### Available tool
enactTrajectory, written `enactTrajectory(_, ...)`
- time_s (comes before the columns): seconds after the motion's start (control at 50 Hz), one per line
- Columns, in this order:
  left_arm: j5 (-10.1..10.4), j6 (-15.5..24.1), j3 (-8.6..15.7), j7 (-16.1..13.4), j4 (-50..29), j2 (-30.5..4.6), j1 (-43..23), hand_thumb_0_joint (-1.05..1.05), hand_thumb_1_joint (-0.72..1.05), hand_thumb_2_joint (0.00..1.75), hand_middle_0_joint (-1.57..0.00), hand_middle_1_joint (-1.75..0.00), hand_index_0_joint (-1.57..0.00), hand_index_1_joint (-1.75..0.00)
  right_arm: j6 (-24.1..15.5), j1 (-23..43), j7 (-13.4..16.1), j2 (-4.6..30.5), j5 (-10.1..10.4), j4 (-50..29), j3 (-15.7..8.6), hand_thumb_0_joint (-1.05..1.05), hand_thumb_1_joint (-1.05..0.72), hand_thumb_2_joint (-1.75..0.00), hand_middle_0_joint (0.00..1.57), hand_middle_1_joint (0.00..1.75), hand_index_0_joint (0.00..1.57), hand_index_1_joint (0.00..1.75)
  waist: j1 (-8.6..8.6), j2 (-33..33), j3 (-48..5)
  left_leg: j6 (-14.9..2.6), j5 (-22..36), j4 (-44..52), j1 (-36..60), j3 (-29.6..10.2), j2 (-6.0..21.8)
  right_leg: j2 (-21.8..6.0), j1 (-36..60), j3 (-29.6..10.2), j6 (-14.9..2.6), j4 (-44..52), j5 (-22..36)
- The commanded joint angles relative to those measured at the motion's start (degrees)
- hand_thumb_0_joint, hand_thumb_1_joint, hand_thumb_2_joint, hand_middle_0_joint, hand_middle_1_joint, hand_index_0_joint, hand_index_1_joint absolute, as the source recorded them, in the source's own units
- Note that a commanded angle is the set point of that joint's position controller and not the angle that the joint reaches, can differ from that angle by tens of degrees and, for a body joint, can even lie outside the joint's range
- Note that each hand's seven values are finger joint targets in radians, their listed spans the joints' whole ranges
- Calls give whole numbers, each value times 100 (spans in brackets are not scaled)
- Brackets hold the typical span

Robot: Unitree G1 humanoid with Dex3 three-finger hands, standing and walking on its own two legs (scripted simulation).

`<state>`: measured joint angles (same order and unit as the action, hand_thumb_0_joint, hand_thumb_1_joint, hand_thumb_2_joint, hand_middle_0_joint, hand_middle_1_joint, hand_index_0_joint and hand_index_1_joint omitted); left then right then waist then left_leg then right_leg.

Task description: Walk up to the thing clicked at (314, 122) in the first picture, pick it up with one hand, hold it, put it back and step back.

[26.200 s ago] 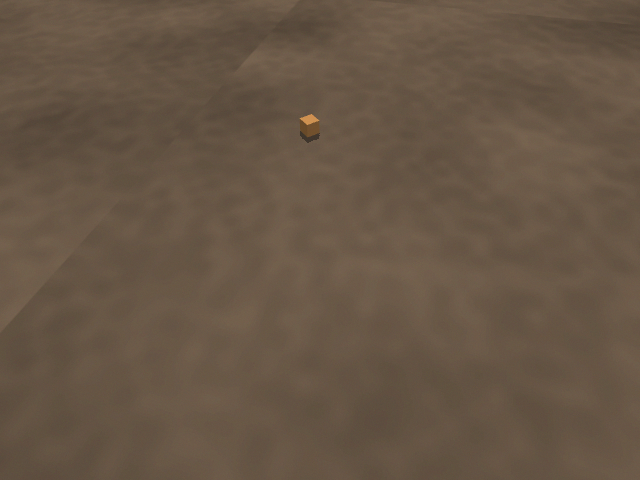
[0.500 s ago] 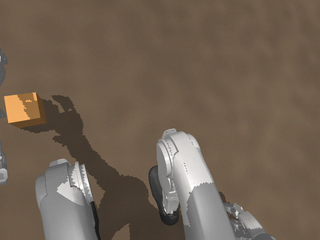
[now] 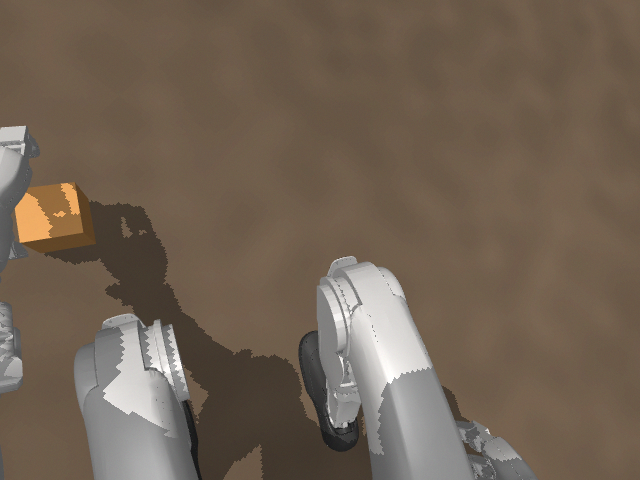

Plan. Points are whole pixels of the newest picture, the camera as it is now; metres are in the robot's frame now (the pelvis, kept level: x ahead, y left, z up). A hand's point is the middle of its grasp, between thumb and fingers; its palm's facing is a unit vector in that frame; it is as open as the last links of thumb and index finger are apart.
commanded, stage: rest palm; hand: left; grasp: from above
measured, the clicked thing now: (57, 218) +0.50 +0.26 -0.29
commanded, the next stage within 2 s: close in 1.50 s
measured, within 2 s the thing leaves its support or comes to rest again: neither
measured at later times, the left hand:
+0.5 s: hand (36, 214) +0.49 +0.27 -0.24, palm faces -0.43 -0.06 -0.90, open 14.2 cm
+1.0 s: hand (41, 220) +0.48 +0.27 -0.25, palm faces -0.46 -0.08 -0.89, open 14.3 cm
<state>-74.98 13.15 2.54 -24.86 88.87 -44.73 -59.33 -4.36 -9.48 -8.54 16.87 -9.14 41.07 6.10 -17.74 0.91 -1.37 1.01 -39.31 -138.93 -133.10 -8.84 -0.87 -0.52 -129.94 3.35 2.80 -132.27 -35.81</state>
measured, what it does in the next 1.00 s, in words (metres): stands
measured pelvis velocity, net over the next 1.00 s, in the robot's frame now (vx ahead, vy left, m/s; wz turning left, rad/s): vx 0.01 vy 0.00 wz -0.07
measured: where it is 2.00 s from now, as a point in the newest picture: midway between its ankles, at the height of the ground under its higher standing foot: (261, 442)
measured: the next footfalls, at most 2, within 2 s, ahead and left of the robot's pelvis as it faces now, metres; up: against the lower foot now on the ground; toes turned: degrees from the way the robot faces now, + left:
none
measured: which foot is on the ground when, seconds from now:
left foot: down 0.00-1.00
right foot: down 0.00-1.00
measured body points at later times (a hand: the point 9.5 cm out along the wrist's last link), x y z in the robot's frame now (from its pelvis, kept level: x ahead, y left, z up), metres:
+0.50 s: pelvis +0.01 +0.00 -0.02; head +0.28 +0.08 +0.33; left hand +0.51 +0.27 -0.19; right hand +0.01 -0.26 -0.09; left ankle +0.08 +0.13 -0.29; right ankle +0.11 -0.13 -0.29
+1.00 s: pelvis +0.01 +0.00 -0.02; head +0.28 +0.09 +0.32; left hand +0.50 +0.27 -0.20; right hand +0.01 -0.26 -0.08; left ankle +0.08 +0.13 -0.29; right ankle +0.11 -0.13 -0.29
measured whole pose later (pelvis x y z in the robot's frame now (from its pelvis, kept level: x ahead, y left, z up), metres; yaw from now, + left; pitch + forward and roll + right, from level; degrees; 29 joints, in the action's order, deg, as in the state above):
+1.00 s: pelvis +0.01 +0.00 -0.02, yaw -4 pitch +29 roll -12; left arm -77.6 14.9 6.6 -33.8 98.9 -53.9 -61.1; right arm -10.4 -8.9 -14.3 19.1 -15.1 40.6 12.5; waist -22.6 5.5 6.6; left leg 1.3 -42.1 -145.8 -134.1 -13.2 -0.5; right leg 1.1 -130.0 6.6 3.6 -135.8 -36.3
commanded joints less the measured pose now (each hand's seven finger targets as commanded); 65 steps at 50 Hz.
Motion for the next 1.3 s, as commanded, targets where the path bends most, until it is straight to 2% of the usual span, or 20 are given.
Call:
enactTrajectory(0.0, 22, 20, 112, -180, -408, -1193, -1724, 0, -50, 101, -7, -104, -8, -102, -117, -1288, 39, 1537, -26, 37, -407, 0, -90, -89, 20, 30, 20, 30, -182, -1759, -3436, -267, 632, 1494, 2657, 582, -92, 214, 1797, 666, -450, 1219, 715)
enactTrajectory(0.04, -5, 29, 222, -216, -347, -1327, -1667, 0, -53, 102, -8, -97, -7, -97, -119, -1235, 29, 1562, -34, -20, -408, 0, -90, -90, 20, 30, 20, 30, -145, -1699, -3425, -266, 722, 1430, 2610, 584, -89, 218, 1824, 665, -453, 1173, 788)
enactTrajectory(0.1, -54, 89, 168, -297, -237, -1235, -1776, 0, -53, 101, -7, -96, -6, -97, -145, -1211, 5, 1537, -115, -28, -336, 0, -89, -90, 20, 30, 20, 30, -307, -1720, -3323, -286, 744, 1302, 2454, 601, -76, 253, 1927, 665, -431, 1157, 873)
enactTrajectory(0.16, -131, 152, 427, -454, -272, -1698, -1814, 0, -53, 101, -8, -96, -7, -96, -193, -1284, -26, 1630, -166, 38, -304, 0, -89, -90, 20, 30, 20, 30, -296, -1877, -3391, -266, 885, 1198, 2613, 579, -51, 259, 1924, 704, -426, 1042, 987)
enactTrajectory(0.2, -144, 212, 422, -582, -351, -1665, -1816, 0, -53, 102, -7, -96, -6, -96, -216, -1246, -48, 1615, -199, 19, -276, 0, -89, -90, 20, 30, 20, 30, -280, -2047, -3523, -235, 942, 1221, 2681, 560, -39, 269, 2003, 724, -437, 997, 1028)
enactTrajectory(0.26, -181, 214, 468, -750, -282, -1639, -1915, 0, -53, 102, -7, -95, -6, -96, -292, -1297, -133, 1659, -320, 28, -230, 0, -89, -90, 20, 30, 20, 30, -465, -2070, -3355, -241, 960, 1084, 2670, 541, -22, 278, 1905, 781, -403, 928, 1101)
enactTrajectory(0.32, -142, 199, 444, -892, -379, -1709, -1828, 0, -53, 101, -7, -95, -6, -96, -377, -1241, -195, 1683, -363, 57, -182, 0, -89, -90, 20, 30, 20, 30, -403, -2352, -3490, -209, 1046, 1068, 2859, 511, -2, 294, 1938, 826, -405, 879, 1172)
enactTrajectory(0.36, -173, 148, 597, -985, -338, -1912, -1653, 0, -53, 101, -7, -95, -6, -96, -393, -1225, -233, 1757, -373, 25, -201, 0, -89, -90, 20, 30, 20, 30, -331, -2343, -3493, -187, 1097, 1104, 2844, 476, 4, 288, 1909, 883, -422, 808, 1188)
enactTrajectory(0.42, -201, 60, 545, -1010, -255, -1822, -1852, 0, -54, 104, -7, -94, -5, -96, -456, -1247, -314, 1772, -439, 47, -172, 0, -89, -90, 20, 30, 20, 30, -498, -2406, -3397, -201, 1051, 968, 2834, 496, 26, 316, 1872, 867, -423, 772, 1239)
enactTrajectory(0.48, -129, -30, 745, -1052, -112, -1972, -1552, 0, -55, 104, -7, -93, -5, -95, -482, -1315, -366, 1847, -454, 105, -160, 0, -89, -90, 20, 30, 20, 30, -440, -2308, -3414, -199, 1299, 940, 2785, 454, 26, 308, 2045, 898, -410, 761, 1440)
enactTrajectory(0.5, -125, -63, 621, -1027, -37, -1832, -1609, 0, -55, 103, -7, -92, -5, -94, -506, -1293, -403, 1820, -461, 95, -137, 0, -89, -90, 20, 30, 20, 30, -513, -2336, -3292, -187, 1281, 900, 2801, 458, 31, 314, 1967, 906, -409, 722, 1432)
enactTrajectory(0.54, -55, -99, 724, -1002, 70, -1930, -1491, 0, -55, 104, -7, -93, -5, -95, -516, -1297, -429, 1873, -457, 120, -158, 0, -89, -90, 20, 30, 20, 30, -447, -2351, -3300, -182, 1304, 915, 2781, 416, 39, 328, 1977, 928, -417, 729, 1422)
enactTrajectory(0.56, -40, -91, 637, -969, 26, -1855, -1587, 0, -55, 104, -7, -93, -4, -95, -536, -1262, -445, 1900, -459, 59, -129, 0, -89, -90, 20, 30, 20, 30, -522, -2342, -3221, -189, 1331, 879, 2689, 412, 39, 322, 1992, 942, -421, 734, 1444)
enactTrajectory(0.62, -42, -84, 768, -933, 31, -2094, -1501, 0, -55, 102, -7, -93, -5, -95, -509, -1331, -470, 1924, -470, 84, -99, 0, -89, -90, 20, 30, 20, 30, -499, -2206, -3261, -223, 1299, 876, 2547, 394, 49, 346, 2254, 917, -408, 779, 1457)
enactTrajectory(0.64, -15, -67, 658, -903, 95, -1938, -1514, 0, -56, 103, -7, -92, -4, -94, -519, -1247, -462, 1934, -446, 25, -94, 0, -89, -90, 20, 30, 20, 30, -513, -2168, -3187, -208, 1258, 873, 2523, 381, 37, 342, 2146, 933, -433, 768, 1396)
enactTrajectory(0.7, -46, 6, 648, -847, 146, -1972, -1649, 0, -55, 103, -7, -93, -5, -95, -536, -1313, -495, 1986, -497, 22, -48, 0, -89, -90, 20, 30, 20, 30, -673, -2073, -2973, -229, 1091, 820, 2469, 365, 43, 348, 2088, 967, -402, 811, 1264)
enactTrajectory(0.74, -36, 76, 646, -892, 138, -2029, -1545, 0, -55, 103, -7, -92, -5, -94, -530, -1212, -463, 1992, -469, 7, -43, 0, -89, -90, 20, 30, 20, 30, -574, -2162, -2988, -203, 989, 901, 2550, 328, 55, 362, 2051, 1002, -422, 838, 1128)
enactTrajectory(0.92, -207, 207, 405, -1155, 382, -1939, -1785, 0, -55, 104, -7, -92, -5, -94, -628, -1081, -511, 1980, -567, 42, 115, 0, -89, -90, 20, 30, 20, 30, -766, -2246, -2730, -184, 945, 809, 2625, 289, 97, 390, 1930, 1062, -381, 744, 1203)
enactTrajectory(1.02, -270, 124, 451, -1319, 505, -2075, -1826, 0, -55, 102, -7, -92, -5, -94, -737, -1079, -572, 2087, -618, -9, 165, 0, -89, -90, 20, 30, 20, 30, -826, -2330, -2707, -167, 1007, 881, 2738, 240, 111, 399, 1967, 1119, -369, 756, 1253)
enactTrajectory(1.28, -68, -93, 537, -1318, 609, -2274, -1858, 0, -54, 102, -8, -94, -6, -96, -922, -998, -700, 2176, -606, -74, 288, 0, -89, -90, 20, 30, 20, 30, -884, -2305, -2638, -189, 1030, 788, 2541, 194, 140, 412, 2188, 1117, -358, 766, 1322)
